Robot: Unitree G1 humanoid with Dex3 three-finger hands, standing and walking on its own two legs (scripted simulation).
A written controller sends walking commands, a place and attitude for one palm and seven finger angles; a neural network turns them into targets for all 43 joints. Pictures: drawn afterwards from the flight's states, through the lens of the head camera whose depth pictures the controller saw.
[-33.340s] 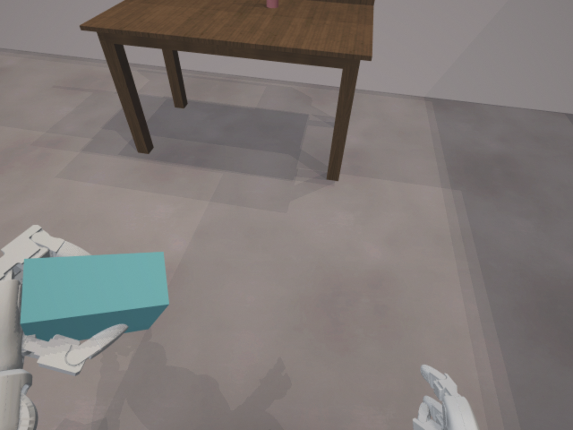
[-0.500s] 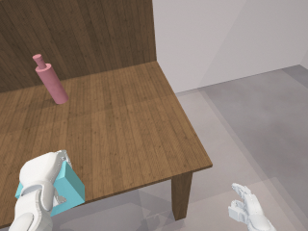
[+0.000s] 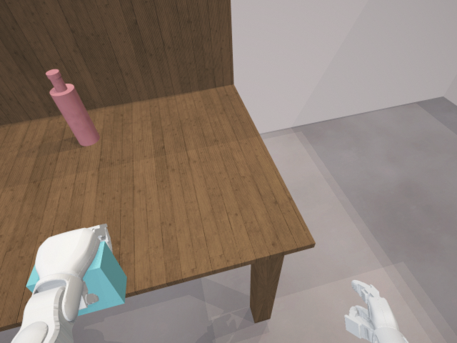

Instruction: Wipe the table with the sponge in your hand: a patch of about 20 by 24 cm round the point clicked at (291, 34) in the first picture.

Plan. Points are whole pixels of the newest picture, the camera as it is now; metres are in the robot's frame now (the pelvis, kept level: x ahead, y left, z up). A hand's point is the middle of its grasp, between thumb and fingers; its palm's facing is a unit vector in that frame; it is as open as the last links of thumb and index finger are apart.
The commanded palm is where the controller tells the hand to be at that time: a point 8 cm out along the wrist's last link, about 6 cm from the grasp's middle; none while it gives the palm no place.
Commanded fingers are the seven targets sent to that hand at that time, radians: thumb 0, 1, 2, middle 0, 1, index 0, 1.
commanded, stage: lower the sponge onto the table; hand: left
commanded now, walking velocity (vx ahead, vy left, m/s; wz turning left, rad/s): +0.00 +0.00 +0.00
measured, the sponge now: (87, 286) +0.19 +0.31 -0.03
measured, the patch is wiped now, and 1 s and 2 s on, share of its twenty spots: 0.00 0.05 0.15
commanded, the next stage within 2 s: wipe forward along the first lane in 0.12 s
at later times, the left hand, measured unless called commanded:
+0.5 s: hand (82, 251) +0.23 +0.32 +0.02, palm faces -0.08 -0.07 -0.99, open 9.9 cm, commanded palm +0.21 +0.32 +0.07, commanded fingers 0.00 0.10 1.30 -1.20 -1.60 -1.20 -1.60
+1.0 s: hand (93, 223) +0.29 +0.34 +0.01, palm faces -0.11 -0.02 -0.99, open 9.9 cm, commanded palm +0.27 +0.33 +0.05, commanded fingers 0.00 0.10 1.30 -1.20 -1.60 -1.20 -1.60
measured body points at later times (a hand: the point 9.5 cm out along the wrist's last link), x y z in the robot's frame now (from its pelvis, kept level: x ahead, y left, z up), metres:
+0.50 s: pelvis -0.01 +0.01 +0.00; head +0.01 -0.01 +0.45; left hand +0.23 +0.32 +0.07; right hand +0.21 -0.22 -0.10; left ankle -0.02 +0.09 -0.74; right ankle -0.01 -0.09 -0.74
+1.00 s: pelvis -0.01 +0.01 -0.01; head +0.03 -0.01 +0.44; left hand +0.29 +0.33 +0.07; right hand +0.16 -0.24 -0.13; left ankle -0.02 +0.09 -0.74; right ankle -0.01 -0.09 -0.74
